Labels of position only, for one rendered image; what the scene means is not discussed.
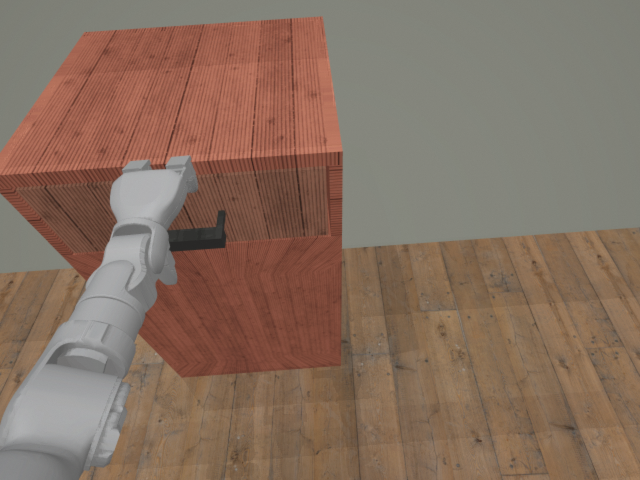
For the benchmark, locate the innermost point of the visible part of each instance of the left robot upper arm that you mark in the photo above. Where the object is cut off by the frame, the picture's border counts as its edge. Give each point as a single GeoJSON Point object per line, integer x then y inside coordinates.
{"type": "Point", "coordinates": [69, 420]}

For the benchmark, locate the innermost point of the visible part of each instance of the robot left forearm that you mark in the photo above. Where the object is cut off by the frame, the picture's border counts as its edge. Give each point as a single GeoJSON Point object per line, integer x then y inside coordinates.
{"type": "Point", "coordinates": [101, 332]}

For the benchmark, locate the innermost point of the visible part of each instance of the robot left hand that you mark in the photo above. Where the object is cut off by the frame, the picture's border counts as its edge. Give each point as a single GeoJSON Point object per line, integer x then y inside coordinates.
{"type": "Point", "coordinates": [156, 195]}

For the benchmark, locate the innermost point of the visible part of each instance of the cabinet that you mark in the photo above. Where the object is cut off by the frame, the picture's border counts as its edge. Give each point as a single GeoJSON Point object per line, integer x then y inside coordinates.
{"type": "Point", "coordinates": [236, 97]}

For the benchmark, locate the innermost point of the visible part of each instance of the handle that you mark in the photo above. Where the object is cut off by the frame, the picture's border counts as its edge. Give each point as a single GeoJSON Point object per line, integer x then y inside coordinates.
{"type": "Point", "coordinates": [199, 238]}

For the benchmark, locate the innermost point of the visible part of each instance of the drawer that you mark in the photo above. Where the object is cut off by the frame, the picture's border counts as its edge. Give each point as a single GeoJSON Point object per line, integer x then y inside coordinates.
{"type": "Point", "coordinates": [265, 204]}

